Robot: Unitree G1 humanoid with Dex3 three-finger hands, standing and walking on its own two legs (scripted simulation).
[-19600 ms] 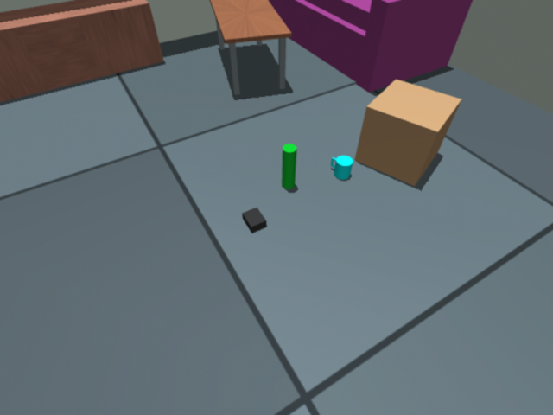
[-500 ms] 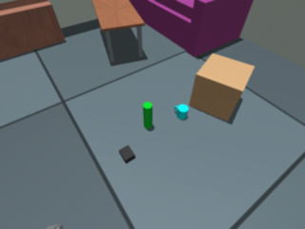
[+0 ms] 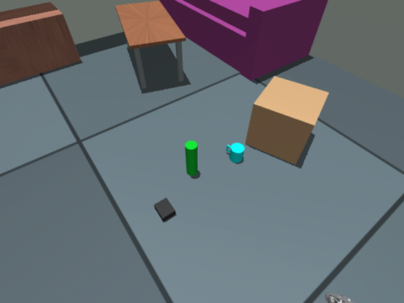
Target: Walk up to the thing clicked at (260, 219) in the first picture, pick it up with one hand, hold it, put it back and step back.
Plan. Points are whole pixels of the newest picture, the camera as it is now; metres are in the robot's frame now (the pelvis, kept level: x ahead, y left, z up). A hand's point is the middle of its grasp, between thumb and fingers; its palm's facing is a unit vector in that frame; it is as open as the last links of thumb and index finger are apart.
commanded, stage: stand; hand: left
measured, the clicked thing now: (164, 209) +0.70 +0.23 -0.76
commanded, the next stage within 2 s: walk up in 0.84 s
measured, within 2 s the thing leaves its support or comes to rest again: neither
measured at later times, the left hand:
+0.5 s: hand out of the picture +0.07 +0.25 -0.16, palm faces -0.05 -0.94 -0.33, open 7.3 cm
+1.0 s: hand out of the picture +0.08 +0.26 -0.16, palm faces -0.03 -0.93 -0.37, open 7.3 cm
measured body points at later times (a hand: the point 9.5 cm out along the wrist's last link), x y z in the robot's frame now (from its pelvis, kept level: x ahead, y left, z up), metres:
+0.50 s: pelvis +0.00 +0.00 +0.00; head +0.01 +0.01 +0.45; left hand +0.07 +0.30 -0.13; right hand +0.06 -0.30 -0.13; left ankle +0.02 +0.13 -0.75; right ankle -0.03 -0.13 -0.75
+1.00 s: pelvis +0.02 -0.01 -0.01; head +0.02 -0.01 +0.44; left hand +0.08 +0.31 -0.13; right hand +0.08 -0.32 -0.13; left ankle +0.02 +0.12 -0.75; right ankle -0.02 -0.13 -0.74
